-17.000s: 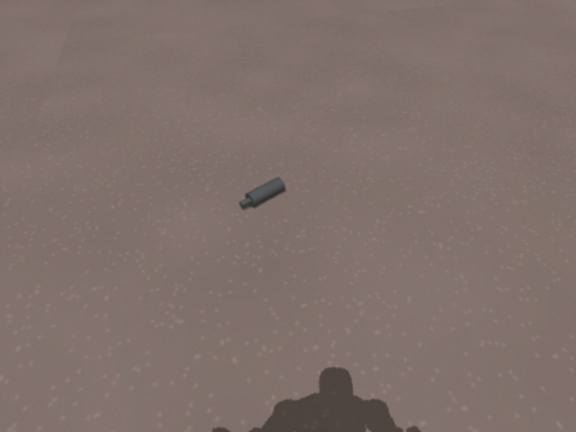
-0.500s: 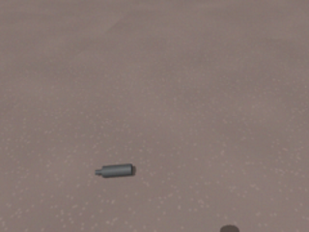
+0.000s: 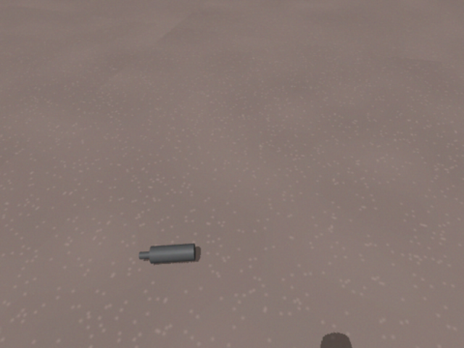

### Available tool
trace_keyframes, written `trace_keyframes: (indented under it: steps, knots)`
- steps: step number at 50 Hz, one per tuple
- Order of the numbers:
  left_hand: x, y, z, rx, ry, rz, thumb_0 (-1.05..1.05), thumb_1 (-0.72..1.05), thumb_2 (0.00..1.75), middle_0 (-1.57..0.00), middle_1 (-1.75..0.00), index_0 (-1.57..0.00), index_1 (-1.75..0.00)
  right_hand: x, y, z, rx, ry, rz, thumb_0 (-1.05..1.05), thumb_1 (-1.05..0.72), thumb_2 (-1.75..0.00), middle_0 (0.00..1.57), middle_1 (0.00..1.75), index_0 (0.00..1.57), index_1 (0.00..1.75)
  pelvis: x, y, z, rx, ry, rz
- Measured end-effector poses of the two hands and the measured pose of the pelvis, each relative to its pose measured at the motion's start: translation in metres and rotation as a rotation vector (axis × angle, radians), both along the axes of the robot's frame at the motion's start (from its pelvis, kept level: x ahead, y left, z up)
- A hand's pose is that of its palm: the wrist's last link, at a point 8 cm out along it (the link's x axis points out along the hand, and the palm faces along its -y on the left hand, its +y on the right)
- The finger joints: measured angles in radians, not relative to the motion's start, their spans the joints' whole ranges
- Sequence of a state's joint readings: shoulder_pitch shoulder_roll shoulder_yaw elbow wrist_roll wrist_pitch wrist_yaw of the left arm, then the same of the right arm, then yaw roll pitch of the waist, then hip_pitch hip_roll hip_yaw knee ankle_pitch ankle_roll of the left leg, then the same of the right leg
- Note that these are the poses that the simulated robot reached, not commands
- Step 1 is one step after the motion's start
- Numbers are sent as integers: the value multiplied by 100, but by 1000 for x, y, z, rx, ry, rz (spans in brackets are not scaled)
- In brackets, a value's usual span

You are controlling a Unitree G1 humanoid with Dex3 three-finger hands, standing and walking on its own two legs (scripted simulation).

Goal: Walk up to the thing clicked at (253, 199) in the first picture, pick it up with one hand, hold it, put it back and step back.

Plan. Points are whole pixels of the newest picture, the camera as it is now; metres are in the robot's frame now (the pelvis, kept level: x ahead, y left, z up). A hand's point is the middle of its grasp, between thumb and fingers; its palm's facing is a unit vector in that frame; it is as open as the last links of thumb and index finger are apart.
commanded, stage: walk up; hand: left
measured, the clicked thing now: (167, 253) +0.69 +0.31 -0.72
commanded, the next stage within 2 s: stand in 0.68 s
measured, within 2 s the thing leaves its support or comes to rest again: neither
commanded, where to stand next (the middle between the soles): +0.36 +0.02 m, yaw +3 degrees
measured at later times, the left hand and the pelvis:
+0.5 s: hand out of the picture +0.13 +0.28 -0.14, palm faces +0.04 -0.94 -0.34, open 7.4 cm; pelvis +0.02 +0.02 +0.01, yaw +1 degrees
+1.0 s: hand out of the picture +0.06 +0.27 -0.14, palm faces +0.00 -0.94 -0.33, open 7.4 cm; pelvis +0.00 +0.01 +0.02, yaw +1 degrees
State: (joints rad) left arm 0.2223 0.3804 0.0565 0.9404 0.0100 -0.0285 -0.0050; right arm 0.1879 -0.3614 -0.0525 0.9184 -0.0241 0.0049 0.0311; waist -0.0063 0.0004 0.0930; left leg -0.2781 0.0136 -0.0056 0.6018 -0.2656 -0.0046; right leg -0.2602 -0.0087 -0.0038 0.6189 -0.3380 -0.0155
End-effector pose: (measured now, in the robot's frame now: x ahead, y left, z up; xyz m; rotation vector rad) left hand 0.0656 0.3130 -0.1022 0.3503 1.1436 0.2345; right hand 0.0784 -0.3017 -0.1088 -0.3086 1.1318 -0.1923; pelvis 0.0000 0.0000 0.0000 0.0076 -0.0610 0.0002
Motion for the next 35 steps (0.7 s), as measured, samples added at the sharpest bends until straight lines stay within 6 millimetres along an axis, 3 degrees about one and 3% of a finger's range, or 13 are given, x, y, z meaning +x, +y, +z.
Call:
trace_keyframes:
  steps: [8, 17, 24, 29, 35]
  knots:
    - [5, -14, 3, -8, 11, 25, 0, 90, 90, -21, -30, -21, -30, 15, -5, -6, 4, 40, -8, 0, -90, -90, 20, 30, 20, 30, 15, -2, 4, -9, 17, 12]
    - [38, 3, -4, -38, -16, 44, 0, 90, 90, -21, -30, -21, -30, 17, 17, -4, -11, 96, 5, 0, -90, -90, 20, 30, 20, 30, 24, 14, 5, 0, 25, 19]
    - [57, 8, -1, -45, -41, 21, 0, 90, 90, -21, -30, -21, -30, 36, 30, 5, 0, 39, 4, 0, -90, -90, 20, 30, 20, 30, 23, 18, 9, -12, 14, 15]
    - [57, 9, 5, -48, -57, 20, 0, 90, 90, -21, -30, -21, -30, 48, 35, 10, 8, -1, 15, 0, -90, -90, 20, 30, 20, 30, 20, 21, 12, -14, 5, 15]
    - [42, 9, 7, -49, -31, 28, 0, 90, 90, -21, -30, -21, -30, 52, 37, 14, 17, -16, 31, 0, -90, -90, 20, 30, 20, 30, 14, 20, 16, -14, 0, 16]
